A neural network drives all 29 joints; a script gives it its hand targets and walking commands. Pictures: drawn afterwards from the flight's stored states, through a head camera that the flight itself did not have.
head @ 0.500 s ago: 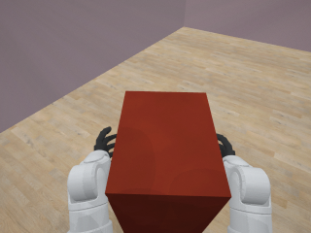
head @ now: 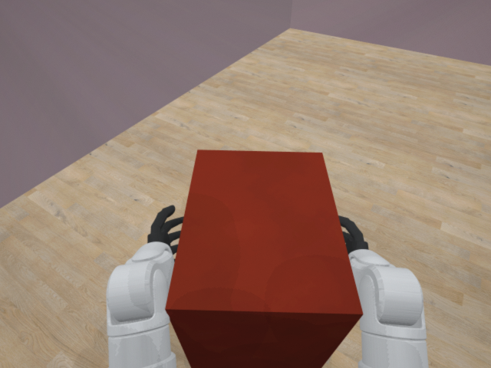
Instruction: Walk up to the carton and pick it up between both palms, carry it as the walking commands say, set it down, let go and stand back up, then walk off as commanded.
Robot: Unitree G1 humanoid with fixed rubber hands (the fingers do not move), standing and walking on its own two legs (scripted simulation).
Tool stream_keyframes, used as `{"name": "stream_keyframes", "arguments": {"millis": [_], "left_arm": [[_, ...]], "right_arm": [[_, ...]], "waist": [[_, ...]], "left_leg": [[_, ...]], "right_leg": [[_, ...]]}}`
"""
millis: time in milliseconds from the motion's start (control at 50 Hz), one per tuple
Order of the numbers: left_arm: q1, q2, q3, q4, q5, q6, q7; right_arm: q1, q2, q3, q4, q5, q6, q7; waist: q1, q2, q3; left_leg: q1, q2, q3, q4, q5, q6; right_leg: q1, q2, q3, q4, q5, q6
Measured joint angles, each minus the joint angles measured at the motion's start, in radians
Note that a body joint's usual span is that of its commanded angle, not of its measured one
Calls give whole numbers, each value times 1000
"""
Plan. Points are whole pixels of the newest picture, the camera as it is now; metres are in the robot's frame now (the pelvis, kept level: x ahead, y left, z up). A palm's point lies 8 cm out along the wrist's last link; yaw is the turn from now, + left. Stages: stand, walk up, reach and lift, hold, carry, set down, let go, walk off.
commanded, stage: carry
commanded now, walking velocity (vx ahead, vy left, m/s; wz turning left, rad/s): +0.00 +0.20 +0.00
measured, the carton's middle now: (256, 268) +0.30 +0.01 +0.04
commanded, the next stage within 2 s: none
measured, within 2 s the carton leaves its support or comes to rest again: neither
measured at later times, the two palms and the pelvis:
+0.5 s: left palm (76, 277) +0.25 +0.26 +0.10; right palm (284, 294) +0.24 -0.03 +0.08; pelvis -0.05 +0.12 +0.00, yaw -1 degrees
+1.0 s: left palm (6, 288) +0.22 +0.33 +0.12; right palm (226, 331) +0.18 +0.05 +0.09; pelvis -0.08 +0.22 +0.00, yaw -6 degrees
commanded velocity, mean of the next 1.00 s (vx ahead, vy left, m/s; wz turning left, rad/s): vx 0.00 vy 0.20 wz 0.00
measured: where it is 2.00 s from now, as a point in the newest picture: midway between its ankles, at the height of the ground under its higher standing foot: outside the picture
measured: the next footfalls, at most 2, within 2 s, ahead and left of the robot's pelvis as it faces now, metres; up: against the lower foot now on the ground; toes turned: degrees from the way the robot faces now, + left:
right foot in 0.20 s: +0.03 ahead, -0.08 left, +0.00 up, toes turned -9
left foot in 0.46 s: +0.01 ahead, +0.22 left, +0.00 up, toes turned +0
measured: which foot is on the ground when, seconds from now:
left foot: down 0.00-0.22, up 0.24-0.44, down 0.46-0.82, up 0.84-1.00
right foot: up 0.00-0.18, down 0.20-0.46, up 0.48-0.78, down 0.80-1.00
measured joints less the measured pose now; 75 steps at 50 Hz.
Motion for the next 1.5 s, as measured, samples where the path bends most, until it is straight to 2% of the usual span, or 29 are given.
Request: {"name": "stream_keyframes", "arguments": {"millis": [40,80,180,220,260,300,340,400,460,500,560,660,740,800,820,840,880,920,980,1040,1080,1120,1180,1220,1360,1400,1440,1460,1500], "left_arm": [[21,6,0,0,-4,1,0],[22,6,0,-3,-7,-2,0],[14,4,0,-22,-15,-13,0],[4,0,-2,-21,-12,-11,0],[-2,-1,-9,-21,-9,-6,0],[-5,-3,-13,-21,-8,-7,0],[-7,-3,-16,-21,-7,-9,0],[-9,-4,-16,-21,-6,-8,0],[-12,-5,-16,-21,-3,-6,0],[6,2,-16,-21,-2,-8,0],[40,10,-16,-21,-4,-3,-1],[34,9,-16,-34,-18,-18,0],[19,6,-16,-35,-17,-17,2],[13,4,-16,-35,-14,-14,2],[12,3,-17,-31,-13,-14,2],[12,2,-19,-27,-12,-12,2],[12,3,-22,-25,-12,-5,2],[12,2,-25,-25,-12,-7,1],[9,1,-25,-25,-10,-8,1],[3,0,-25,-25,-7,-7,1],[0,-1,-25,-25,-6,-7,1],[5,2,-25,-25,-6,-15,1],[37,10,-25,-25,-12,-18,0],[33,9,-25,-28,-16,-21,0],[15,4,-25,-58,-23,-32,3],[9,2,-25,-58,-23,-32,3],[8,2,-25,-58,-22,-29,3],[8,1,-25,-58,-22,-29,3],[9,1,-26,-57,-21,-20,3]], "right_arm": [[0,0,10,19,0,2,-3],[0,0,12,14,0,3,-5],[-2,0,12,-15,0,-4,-6],[2,-1,7,-25,0,-5,-4],[15,-4,7,-39,0,-5,0],[16,-4,3,-49,0,-1,0],[15,-4,0,-53,0,-1,1],[14,-5,-2,-53,0,0,1],[13,-5,-3,-52,0,-1,3],[13,-3,6,-30,0,-7,3],[14,-4,21,4,0,-2,2],[9,-3,20,-26,0,-4,-4],[11,-3,14,-38,0,-6,-3],[12,-3,11,-43,0,-6,-2],[15,-4,11,-43,0,-6,-2],[23,-6,13,-43,0,-6,0],[30,-7,14,-49,0,1,0],[27,-7,10,-53,0,4,0],[24,-8,7,-54,0,4,1],[22,-8,4,-55,0,2,2],[20,-8,3,-55,0,2,3],[17,-5,2,-47,0,-7,3],[18,-4,15,-23,0,-4,-1],[15,-4,14,-33,0,-3,-3],[7,-3,9,-76,0,-11,-3],[9,-2,6,-84,0,-11,-3],[10,-2,6,-84,0,-9,-3],[12,-3,7,-84,0,-9,-3],[22,-5,12,-84,0,-8,-1]], "waist": [[5,5,4],[5,5,14],[9,8,20],[3,23,26],[-6,25,30],[-10,25,30],[-11,26,22],[-12,27,-3],[-12,26,-27],[-1,17,-4],[7,22,10],[12,22,39],[12,25,38],[12,37,34],[6,49,35],[2,50,36],[-1,40,36],[-1,38,35],[-3,39,12],[-4,39,-13],[-4,40,-19],[4,33,9],[12,34,40],[12,33,64],[16,35,81],[16,41,77],[16,44,68],[12,53,67],[5,50,68]], "left_leg": [[0,6,14,0,2,24],[0,6,26,0,5,39],[-1,4,96,0,7,61],[0,3,108,6,7,64],[-16,-2,88,82,-40,39],[-43,-2,38,215,-54,21],[-46,-1,-11,260,-55,8],[-47,0,-49,215,-63,-7],[-23,-1,-39,4,-26,-8],[-22,-13,-22,5,11,7],[-22,-3,-3,5,17,39],[-22,-4,43,6,26,74],[-23,-4,110,5,27,95],[-23,-8,145,6,28,104],[-22,-8,145,6,29,98],[-25,-11,137,28,8,68],[-55,-12,85,174,-25,28],[-70,-12,13,297,-26,7],[-71,-4,-57,315,-29,-17],[-71,2,-62,199,-48,-30],[-42,2,-42,19,-37,-30],[-33,-5,-27,-19,62,-12],[-33,-1,-9,-7,35,27],[-33,-1,-7,-9,38,43],[-33,-2,84,-9,41,87],[-34,-3,108,-9,42,96],[-34,-10,130,-8,42,101],[-33,-10,133,-7,42,101],[-44,-14,109,75,-6,53]], "right_leg": [[-5,28,-1,56,-121,0],[-3,61,-1,102,-150,-1],[43,121,-14,71,-137,-16],[75,126,-19,6,-28,-59],[81,114,-20,5,-14,-78],[86,97,-19,3,-17,-77],[85,73,-20,2,-16,-64],[57,30,-21,1,-5,-31],[10,-10,-21,2,13,8],[13,-23,-20,12,-23,11],[-3,28,-21,117,-176,11],[-1,113,-20,210,-185,9],[32,147,-20,199,-185,-9],[136,154,-20,23,-134,-32],[145,155,-23,2,-105,-57],[148,150,-25,1,-91,-76],[155,129,-26,1,-83,-89],[163,104,-26,1,-83,-83],[148,58,-27,0,-81,-54],[108,7,-28,0,-71,-17],[83,-23,-30,1,-63,14],[77,-38,-28,24,-62,32],[44,10,-30,144,-217,32],[33,61,-30,201,-230,30],[30,155,-28,227,-231,3],[64,168,-27,169,-231,-12],[138,164,-27,15,-143,-35],[148,163,-29,-11,-93,-69],[159,151,-30,-12,-80,-98]]}}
